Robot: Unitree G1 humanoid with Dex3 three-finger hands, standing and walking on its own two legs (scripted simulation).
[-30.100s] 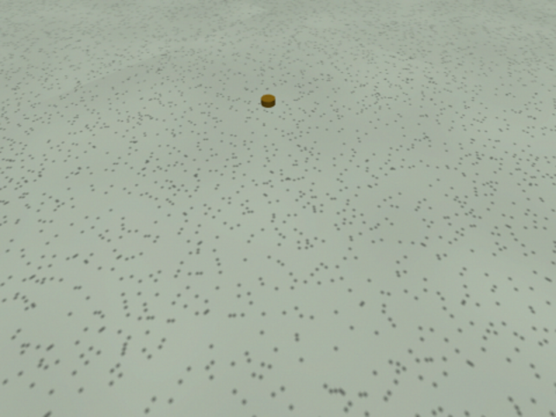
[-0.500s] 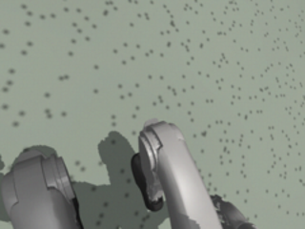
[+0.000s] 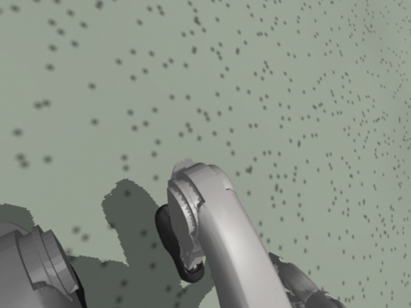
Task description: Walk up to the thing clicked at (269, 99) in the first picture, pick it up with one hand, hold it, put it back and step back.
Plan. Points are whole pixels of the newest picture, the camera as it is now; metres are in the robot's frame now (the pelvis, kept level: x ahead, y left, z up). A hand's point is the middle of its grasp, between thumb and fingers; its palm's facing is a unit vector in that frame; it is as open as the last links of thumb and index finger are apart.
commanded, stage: rest palm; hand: left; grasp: from above
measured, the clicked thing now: out of the picture +0.48 +0.37 -0.29
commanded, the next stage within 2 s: close in 2.00 s
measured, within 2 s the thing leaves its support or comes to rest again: neither
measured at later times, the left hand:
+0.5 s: hand out of the picture +0.45 +0.36 -0.25, palm faces -0.45 -0.18 -0.88, open 14.2 cm
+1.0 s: hand out of the picture +0.46 +0.36 -0.25, palm faces -0.42 -0.17 -0.89, open 14.0 cm
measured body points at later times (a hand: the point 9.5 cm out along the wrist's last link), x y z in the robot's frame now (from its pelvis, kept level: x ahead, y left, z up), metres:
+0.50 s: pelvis +0.01 +0.00 +0.00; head +0.29 +0.15 +0.31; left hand +0.47 +0.37 -0.20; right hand +0.09 -0.26 -0.05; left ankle +0.07 +0.13 -0.27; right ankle +0.12 -0.13 -0.27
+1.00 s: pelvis +0.00 +0.00 +0.00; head +0.29 +0.15 +0.31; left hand +0.48 +0.37 -0.20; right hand +0.06 -0.24 -0.04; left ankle +0.07 +0.13 -0.27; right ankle +0.12 -0.13 -0.27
